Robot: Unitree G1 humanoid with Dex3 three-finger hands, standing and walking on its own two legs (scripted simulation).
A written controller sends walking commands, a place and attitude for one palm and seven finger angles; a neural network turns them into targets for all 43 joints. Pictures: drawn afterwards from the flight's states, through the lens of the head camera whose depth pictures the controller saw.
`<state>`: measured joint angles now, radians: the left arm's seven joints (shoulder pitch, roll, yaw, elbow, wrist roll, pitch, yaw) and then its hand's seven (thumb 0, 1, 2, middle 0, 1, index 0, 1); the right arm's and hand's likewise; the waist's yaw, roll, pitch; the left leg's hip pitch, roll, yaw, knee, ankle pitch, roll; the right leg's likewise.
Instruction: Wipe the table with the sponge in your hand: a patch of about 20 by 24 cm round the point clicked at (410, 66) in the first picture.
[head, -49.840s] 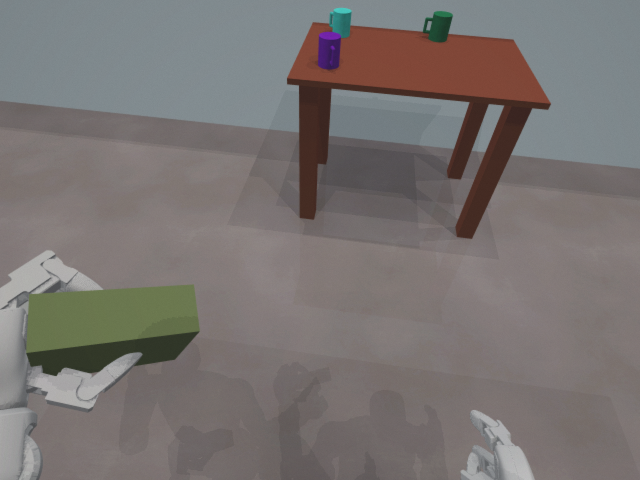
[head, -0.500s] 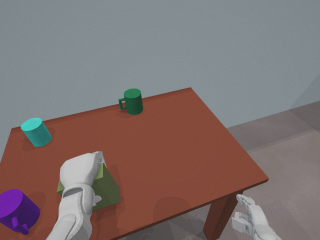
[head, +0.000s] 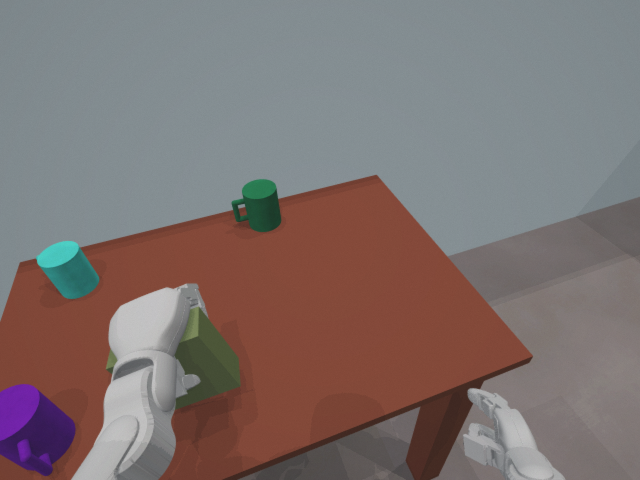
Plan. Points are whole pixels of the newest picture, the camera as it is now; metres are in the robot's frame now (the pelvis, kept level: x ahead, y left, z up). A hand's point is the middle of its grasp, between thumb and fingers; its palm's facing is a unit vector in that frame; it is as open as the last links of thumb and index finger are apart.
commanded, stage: lift the sponge slowly off the table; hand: left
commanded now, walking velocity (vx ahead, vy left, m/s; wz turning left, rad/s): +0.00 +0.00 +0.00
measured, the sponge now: (187, 370) +0.24 +0.23 +0.01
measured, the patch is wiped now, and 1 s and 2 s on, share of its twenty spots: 1.00 1.00 1.00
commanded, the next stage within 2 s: bring the sponge back beside the body in 0.40 s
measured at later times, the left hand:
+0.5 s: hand (166, 340) +0.24 +0.23 +0.08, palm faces +0.05 -0.22 -0.97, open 9.2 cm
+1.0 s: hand (137, 362) +0.21 +0.25 +0.08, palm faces +0.06 -0.24 -0.97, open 9.2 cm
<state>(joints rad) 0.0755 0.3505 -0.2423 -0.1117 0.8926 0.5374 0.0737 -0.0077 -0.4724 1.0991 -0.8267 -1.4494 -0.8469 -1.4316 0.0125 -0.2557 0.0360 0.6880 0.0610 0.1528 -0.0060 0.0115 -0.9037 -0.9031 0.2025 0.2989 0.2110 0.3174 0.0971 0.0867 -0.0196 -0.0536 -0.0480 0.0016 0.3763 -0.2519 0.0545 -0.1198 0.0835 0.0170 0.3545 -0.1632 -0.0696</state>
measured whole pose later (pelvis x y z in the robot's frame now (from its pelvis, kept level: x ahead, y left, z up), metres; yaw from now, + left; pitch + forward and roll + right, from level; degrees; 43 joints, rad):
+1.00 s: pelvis -0.01 +0.00 +0.00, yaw +0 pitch -5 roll +0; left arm 0.18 0.43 -0.16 -0.26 0.84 0.53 0.00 -0.01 -0.47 1.10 -0.83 -1.45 -0.85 -1.43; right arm 0.01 -0.27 0.04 0.69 0.06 0.15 -0.03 0.01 -0.90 -0.90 0.20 0.30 0.20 0.31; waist 0.12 0.10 0.00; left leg -0.05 -0.05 -0.01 0.39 -0.25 0.05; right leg -0.10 0.08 0.01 0.36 -0.16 -0.07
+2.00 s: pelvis -0.01 +0.01 +0.00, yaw +0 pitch -6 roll -1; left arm 0.31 0.51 -0.01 -0.39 0.82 0.46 -0.02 -0.01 -0.47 1.09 -0.83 -1.45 -0.85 -1.43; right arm 0.03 -0.27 0.04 0.67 0.06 0.12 -0.04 0.01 -0.90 -0.90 0.20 0.30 0.15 0.28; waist 0.12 0.09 0.01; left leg -0.05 -0.06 0.00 0.40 -0.25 0.07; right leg -0.11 0.07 0.02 0.37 -0.16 -0.05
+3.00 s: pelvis -0.06 +0.02 -0.02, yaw +3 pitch +2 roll -3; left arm 0.45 0.41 0.37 -0.58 -0.02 -0.10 0.11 -0.01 -0.47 1.09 -0.83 -1.45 -0.85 -1.43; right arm 0.22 -0.19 0.02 0.57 -0.01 -0.02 -0.06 0.01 -0.90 -0.90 0.21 0.30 0.20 0.30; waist 0.01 -0.03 -0.03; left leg -0.41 -0.06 -0.04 0.66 -0.28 0.08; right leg -0.35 0.08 0.03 0.57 -0.25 0.00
